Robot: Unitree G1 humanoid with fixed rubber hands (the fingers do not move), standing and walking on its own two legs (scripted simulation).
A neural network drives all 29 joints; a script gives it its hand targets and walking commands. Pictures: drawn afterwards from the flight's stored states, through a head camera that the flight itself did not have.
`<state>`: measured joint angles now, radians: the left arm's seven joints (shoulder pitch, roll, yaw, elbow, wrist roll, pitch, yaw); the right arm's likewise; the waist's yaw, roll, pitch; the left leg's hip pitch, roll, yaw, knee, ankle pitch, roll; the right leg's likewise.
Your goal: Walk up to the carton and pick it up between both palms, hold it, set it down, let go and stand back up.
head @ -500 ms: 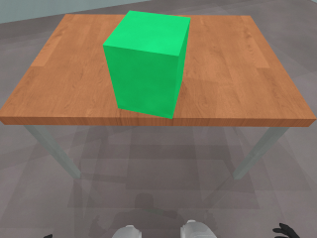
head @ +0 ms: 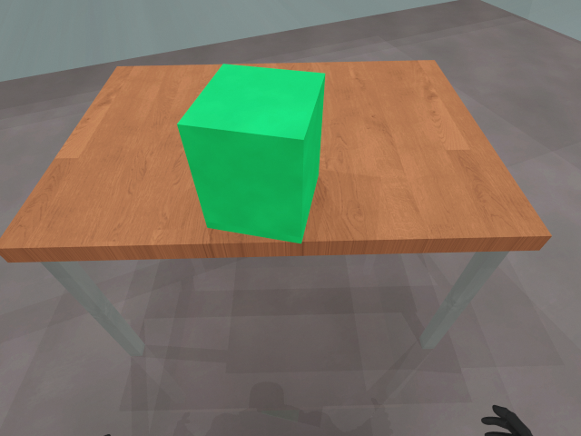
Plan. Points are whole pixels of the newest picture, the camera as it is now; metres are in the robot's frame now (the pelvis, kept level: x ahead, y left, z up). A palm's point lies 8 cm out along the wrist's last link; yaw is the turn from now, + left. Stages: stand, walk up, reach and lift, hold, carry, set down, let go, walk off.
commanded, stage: walk up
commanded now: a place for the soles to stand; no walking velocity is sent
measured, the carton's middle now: (262, 155) +0.61 +0.07 +0.04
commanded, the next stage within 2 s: none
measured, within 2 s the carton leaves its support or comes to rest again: neither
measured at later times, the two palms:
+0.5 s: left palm out of the picture +0.08 +0.45 -0.10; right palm (482, 432) +0.16 -0.25 -0.11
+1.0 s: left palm (53, 381) +0.25 +0.41 -0.12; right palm (434, 380) +0.23 -0.21 -0.12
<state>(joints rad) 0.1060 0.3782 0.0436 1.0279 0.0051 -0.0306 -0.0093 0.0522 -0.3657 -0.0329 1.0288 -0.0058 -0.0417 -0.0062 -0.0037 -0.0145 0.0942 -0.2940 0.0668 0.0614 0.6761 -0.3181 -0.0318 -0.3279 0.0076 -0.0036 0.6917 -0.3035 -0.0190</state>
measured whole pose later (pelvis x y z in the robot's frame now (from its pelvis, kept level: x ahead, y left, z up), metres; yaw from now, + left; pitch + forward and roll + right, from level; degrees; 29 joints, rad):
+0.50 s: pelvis +0.07 +0.09 -0.02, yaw +3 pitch -4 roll +0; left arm 0.29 0.50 0.11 0.97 0.03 -0.05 0.01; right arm 0.21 -0.44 -0.13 0.94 -0.05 -0.03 0.08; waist 0.01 -0.01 0.07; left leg -0.42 0.06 0.07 0.80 -0.29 0.00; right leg -0.29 -0.09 0.07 0.92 -0.55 -0.03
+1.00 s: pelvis +0.14 +0.10 -0.02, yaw +1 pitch -3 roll +0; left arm 0.09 0.38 0.05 0.94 0.00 -0.01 0.00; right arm 0.12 -0.37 -0.04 0.98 0.00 -0.05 -0.02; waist -0.01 -0.02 0.18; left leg -0.32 0.04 0.06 0.82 -0.44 -0.01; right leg -0.45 -0.02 -0.04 0.79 -0.29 -0.02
